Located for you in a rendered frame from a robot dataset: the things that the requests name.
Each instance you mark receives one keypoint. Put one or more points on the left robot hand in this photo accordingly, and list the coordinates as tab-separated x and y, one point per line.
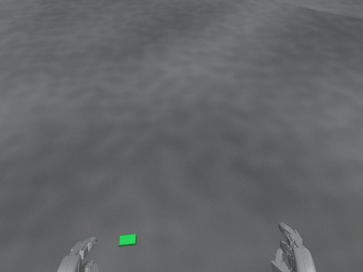
72	262

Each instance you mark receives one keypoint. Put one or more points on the small box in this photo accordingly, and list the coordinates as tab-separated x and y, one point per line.
128	240

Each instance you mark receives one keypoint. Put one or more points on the right robot hand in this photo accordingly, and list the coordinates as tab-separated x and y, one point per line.
299	257

